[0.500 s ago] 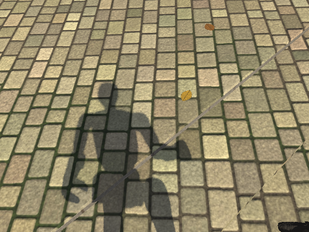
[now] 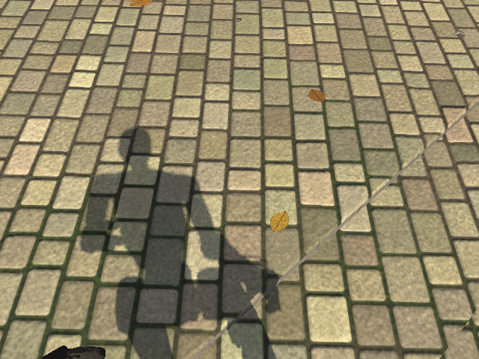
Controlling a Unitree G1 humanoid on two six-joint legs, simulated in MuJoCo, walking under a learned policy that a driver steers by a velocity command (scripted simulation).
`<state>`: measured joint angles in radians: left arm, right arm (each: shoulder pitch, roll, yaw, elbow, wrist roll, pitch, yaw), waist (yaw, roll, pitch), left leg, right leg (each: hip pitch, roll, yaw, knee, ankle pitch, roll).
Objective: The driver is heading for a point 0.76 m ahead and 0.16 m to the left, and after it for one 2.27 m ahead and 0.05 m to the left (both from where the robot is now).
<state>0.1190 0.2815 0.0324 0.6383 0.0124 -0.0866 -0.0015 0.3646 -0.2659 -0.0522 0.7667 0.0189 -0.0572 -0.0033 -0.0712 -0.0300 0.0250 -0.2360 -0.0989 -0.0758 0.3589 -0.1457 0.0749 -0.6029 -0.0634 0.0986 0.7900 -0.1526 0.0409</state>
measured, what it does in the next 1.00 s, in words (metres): climbs, turning left: right foot, then left foot 0.04 m higher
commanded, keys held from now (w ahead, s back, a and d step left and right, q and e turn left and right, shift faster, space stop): w+q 0.78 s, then w+e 0.22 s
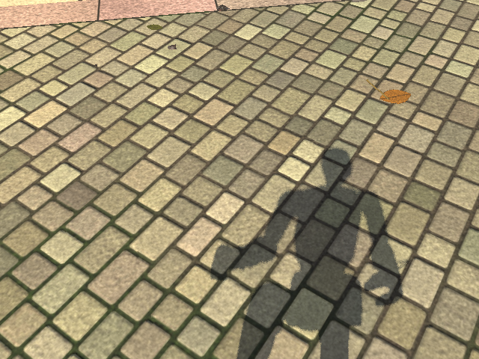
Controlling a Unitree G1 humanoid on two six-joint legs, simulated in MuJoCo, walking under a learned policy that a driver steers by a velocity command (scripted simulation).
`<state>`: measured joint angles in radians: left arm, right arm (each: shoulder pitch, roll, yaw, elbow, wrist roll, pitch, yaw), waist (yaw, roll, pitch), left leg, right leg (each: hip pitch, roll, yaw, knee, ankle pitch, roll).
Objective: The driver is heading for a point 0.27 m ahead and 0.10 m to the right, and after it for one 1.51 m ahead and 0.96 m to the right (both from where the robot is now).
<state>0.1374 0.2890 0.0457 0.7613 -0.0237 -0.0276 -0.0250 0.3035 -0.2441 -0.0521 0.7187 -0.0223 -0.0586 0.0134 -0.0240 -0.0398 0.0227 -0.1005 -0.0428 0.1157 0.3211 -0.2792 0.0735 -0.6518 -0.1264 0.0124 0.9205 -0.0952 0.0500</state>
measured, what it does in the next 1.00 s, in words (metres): walks ahead, turning right: right foot, then left foot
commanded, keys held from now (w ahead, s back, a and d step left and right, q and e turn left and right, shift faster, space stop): w+e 1.00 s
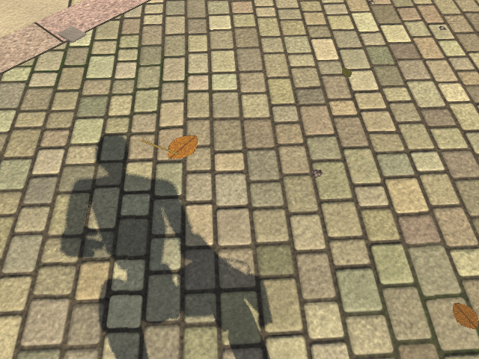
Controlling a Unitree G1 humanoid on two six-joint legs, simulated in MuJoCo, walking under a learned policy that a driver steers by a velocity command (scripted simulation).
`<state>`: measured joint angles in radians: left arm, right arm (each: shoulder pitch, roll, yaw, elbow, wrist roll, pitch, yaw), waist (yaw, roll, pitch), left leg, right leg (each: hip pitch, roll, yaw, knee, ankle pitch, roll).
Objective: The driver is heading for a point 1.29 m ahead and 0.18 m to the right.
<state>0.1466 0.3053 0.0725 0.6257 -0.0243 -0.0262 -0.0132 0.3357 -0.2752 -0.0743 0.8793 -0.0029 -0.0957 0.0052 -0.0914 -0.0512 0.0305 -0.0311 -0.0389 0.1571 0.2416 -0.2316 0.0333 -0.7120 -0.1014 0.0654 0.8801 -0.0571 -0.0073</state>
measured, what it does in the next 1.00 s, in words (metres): walks ahead, turning right: right foot, then left foot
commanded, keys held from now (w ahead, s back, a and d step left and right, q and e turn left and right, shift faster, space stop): w+e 0.52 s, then w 0.30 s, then w+q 0.18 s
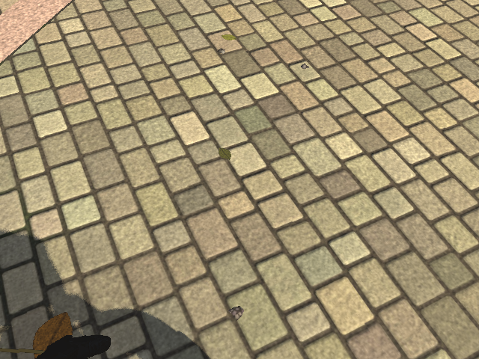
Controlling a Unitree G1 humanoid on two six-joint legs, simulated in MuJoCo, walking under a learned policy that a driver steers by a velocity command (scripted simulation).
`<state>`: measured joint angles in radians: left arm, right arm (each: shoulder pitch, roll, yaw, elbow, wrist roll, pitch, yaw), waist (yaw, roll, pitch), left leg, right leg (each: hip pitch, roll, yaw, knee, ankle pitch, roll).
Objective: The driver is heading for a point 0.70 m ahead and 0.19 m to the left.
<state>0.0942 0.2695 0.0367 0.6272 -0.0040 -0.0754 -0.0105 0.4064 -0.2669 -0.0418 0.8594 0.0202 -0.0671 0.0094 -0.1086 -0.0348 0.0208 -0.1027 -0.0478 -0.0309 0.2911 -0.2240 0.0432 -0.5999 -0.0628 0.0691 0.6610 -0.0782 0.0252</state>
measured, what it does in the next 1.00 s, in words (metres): walks ahead, turning left: right foot, then left foot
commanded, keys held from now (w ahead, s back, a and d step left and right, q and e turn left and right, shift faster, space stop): w+q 0.92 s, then no key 0.08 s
